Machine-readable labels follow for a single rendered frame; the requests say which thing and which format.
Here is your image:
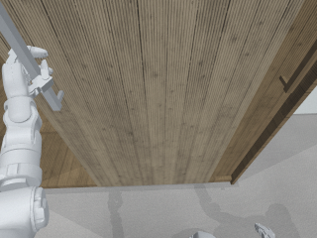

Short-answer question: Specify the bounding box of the robot left upper arm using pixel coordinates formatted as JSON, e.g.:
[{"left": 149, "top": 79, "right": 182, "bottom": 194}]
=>
[{"left": 0, "top": 185, "right": 50, "bottom": 238}]

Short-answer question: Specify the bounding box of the right robot hand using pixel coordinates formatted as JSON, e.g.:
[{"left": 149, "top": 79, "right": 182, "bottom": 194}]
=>
[{"left": 255, "top": 223, "right": 275, "bottom": 238}]

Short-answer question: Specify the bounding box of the wardrobe door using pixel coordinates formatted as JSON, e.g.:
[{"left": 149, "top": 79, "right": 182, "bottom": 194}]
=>
[
  {"left": 211, "top": 0, "right": 317, "bottom": 177},
  {"left": 0, "top": 0, "right": 305, "bottom": 187}
]

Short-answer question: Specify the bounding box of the left robot forearm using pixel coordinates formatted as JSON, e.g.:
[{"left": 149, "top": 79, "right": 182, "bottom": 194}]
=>
[{"left": 0, "top": 96, "right": 43, "bottom": 192}]

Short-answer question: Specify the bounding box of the left robot hand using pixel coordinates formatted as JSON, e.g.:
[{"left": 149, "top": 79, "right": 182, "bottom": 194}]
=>
[{"left": 2, "top": 46, "right": 54, "bottom": 99}]

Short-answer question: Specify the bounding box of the handle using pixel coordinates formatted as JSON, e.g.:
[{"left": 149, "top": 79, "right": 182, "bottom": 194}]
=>
[
  {"left": 283, "top": 39, "right": 317, "bottom": 93},
  {"left": 0, "top": 1, "right": 64, "bottom": 111}
]

